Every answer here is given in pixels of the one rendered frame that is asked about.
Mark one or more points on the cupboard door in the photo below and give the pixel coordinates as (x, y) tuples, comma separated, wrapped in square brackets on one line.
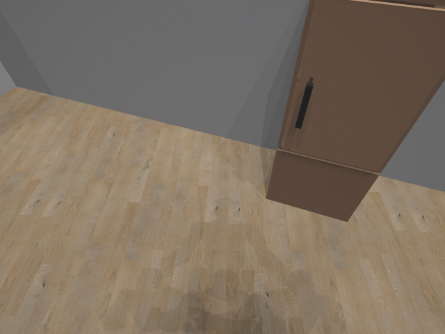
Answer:
[(373, 65)]

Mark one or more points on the handle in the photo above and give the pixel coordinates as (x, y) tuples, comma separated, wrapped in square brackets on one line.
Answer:
[(304, 104)]

